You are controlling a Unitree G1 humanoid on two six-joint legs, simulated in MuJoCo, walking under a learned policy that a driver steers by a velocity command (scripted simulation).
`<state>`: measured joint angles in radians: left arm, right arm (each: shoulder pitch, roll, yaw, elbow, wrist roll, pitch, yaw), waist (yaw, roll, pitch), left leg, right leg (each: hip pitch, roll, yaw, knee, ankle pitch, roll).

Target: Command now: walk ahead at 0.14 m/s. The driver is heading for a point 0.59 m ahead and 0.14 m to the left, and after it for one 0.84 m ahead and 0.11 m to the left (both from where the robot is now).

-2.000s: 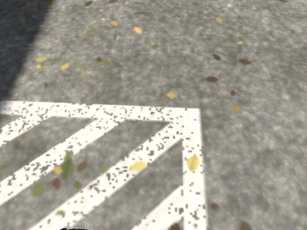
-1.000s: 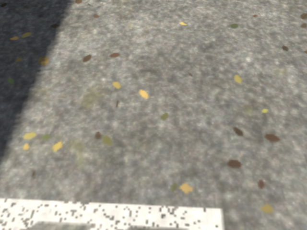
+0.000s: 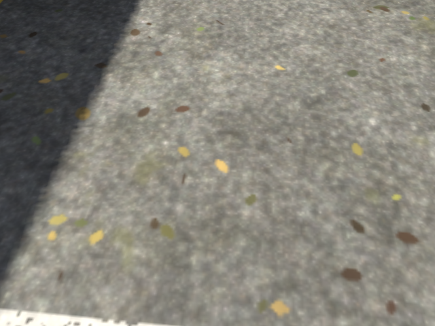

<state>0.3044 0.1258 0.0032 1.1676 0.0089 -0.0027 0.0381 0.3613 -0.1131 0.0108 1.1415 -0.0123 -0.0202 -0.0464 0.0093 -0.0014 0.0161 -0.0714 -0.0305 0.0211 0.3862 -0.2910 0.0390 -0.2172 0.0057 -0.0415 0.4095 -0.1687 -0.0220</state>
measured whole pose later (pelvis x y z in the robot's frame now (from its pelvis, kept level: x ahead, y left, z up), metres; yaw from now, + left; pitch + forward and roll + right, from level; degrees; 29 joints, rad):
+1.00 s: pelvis +0.43 +0.00 +0.00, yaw +20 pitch +0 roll +0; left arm 0.11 0.21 0.04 0.83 0.04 -0.06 0.00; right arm 0.33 -0.24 -0.08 0.98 -0.01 -0.06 0.00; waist -0.03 -0.01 0.06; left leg -0.17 -0.17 0.00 0.35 -0.18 0.17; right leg -0.62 -0.11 0.05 1.08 -0.27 0.02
